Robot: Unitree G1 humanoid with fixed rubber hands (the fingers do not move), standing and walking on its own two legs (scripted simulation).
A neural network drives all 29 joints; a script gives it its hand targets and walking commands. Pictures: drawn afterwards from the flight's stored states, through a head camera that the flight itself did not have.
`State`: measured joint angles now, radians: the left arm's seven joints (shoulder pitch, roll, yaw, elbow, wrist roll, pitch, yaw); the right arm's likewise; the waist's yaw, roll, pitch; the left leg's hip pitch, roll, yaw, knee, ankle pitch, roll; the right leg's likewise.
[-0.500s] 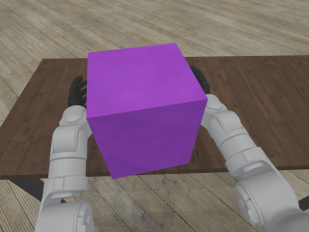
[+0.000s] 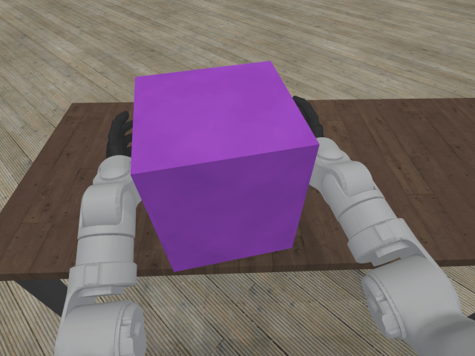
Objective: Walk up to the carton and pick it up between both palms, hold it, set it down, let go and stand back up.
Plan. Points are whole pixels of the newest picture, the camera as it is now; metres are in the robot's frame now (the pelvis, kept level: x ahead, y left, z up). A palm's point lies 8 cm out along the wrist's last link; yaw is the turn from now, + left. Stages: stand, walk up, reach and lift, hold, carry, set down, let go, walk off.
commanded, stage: reach and lift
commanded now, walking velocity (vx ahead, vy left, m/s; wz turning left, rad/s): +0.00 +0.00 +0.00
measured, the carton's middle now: (220, 170) +0.38 +0.07 +0.14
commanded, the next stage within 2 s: hold in 1.96 s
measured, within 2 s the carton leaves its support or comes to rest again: neither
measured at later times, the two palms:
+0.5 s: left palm (110, 137) +0.36 +0.22 +0.22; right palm (319, 122) +0.40 -0.08 +0.23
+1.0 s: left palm (108, 112) +0.36 +0.21 +0.26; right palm (335, 95) +0.39 -0.09 +0.27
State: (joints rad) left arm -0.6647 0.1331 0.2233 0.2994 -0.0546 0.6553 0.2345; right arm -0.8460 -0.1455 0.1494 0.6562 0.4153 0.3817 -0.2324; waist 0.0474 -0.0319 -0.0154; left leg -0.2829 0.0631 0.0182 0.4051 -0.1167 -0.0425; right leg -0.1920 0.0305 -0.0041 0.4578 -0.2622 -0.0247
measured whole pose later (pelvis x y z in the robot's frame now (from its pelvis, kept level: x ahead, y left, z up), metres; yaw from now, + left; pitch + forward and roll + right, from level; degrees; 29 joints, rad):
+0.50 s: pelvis +0.00 +0.00 +0.00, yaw +0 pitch +0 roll +0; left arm -0.73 0.13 0.23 0.37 0.09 0.72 0.12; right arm -0.86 -0.11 0.07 0.63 0.31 0.49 -0.25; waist 0.05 -0.03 -0.15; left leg -0.28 0.06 0.02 0.40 -0.12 -0.04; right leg -0.19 0.03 0.00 0.45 -0.26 -0.02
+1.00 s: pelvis -0.01 +0.00 +0.00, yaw +0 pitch +0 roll +0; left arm -0.91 0.13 0.26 0.56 0.13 0.73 0.10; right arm -1.00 -0.13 -0.03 0.75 0.30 0.57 -0.23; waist 0.05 -0.03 -0.19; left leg -0.28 0.06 0.02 0.39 -0.10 -0.04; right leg -0.19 0.03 0.00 0.45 -0.25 -0.02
